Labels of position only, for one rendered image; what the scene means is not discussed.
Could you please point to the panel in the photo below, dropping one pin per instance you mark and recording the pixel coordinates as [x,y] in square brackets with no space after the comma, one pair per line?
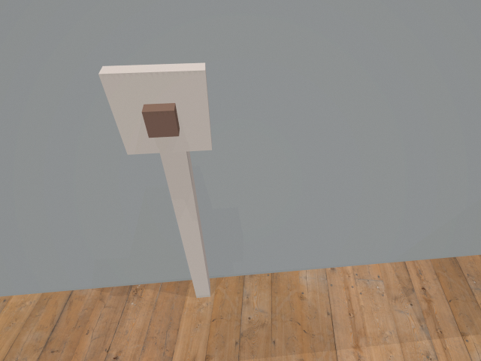
[128,88]

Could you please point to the button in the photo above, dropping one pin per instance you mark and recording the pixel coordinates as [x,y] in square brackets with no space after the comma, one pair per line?
[161,120]

